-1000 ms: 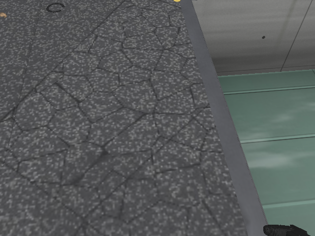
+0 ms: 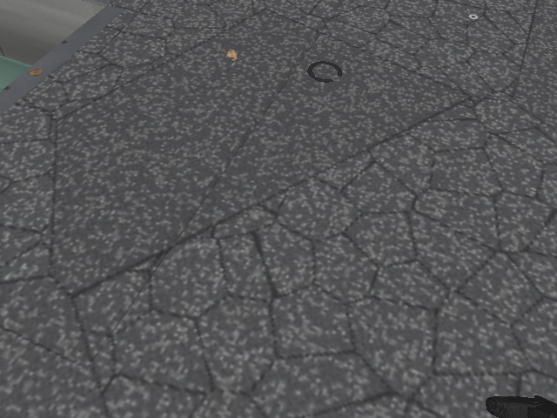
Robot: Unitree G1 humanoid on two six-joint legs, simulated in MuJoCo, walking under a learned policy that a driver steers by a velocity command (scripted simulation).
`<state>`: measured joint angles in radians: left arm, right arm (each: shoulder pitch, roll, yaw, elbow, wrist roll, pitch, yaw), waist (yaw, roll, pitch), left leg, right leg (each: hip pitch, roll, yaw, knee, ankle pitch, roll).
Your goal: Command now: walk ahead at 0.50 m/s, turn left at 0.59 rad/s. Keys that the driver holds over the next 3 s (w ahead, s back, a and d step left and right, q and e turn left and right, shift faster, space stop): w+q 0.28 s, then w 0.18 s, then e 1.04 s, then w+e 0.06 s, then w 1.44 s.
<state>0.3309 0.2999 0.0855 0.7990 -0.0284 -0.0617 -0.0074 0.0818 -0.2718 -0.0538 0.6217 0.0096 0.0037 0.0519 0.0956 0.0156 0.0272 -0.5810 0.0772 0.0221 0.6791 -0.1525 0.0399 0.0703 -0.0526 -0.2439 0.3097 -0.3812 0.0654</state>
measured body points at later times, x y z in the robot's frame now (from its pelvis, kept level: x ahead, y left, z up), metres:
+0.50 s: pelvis +0.28 +0.04 +0.00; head +0.31 +0.06 +0.45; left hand +0.47 +0.31 -0.07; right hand +0.39 -0.24 -0.10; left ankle +0.14 +0.11 -0.73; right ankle +0.46 -0.05 -0.71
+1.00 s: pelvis +0.44 +0.08 +0.00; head +0.47 +0.09 +0.45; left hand +0.56 +0.37 -0.10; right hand +0.63 -0.19 -0.08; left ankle +0.49 +0.20 -0.73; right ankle +0.46 -0.04 -0.72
